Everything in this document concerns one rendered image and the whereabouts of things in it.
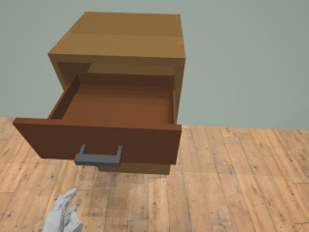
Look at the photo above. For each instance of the handle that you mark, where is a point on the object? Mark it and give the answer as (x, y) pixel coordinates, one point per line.
(98, 160)

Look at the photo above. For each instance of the drawer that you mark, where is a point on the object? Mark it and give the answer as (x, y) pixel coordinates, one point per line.
(106, 110)

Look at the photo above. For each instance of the cabinet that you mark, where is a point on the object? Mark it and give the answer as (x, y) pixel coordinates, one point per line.
(124, 43)

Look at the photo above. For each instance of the left robot hand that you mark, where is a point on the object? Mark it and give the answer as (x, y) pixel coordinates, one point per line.
(57, 220)

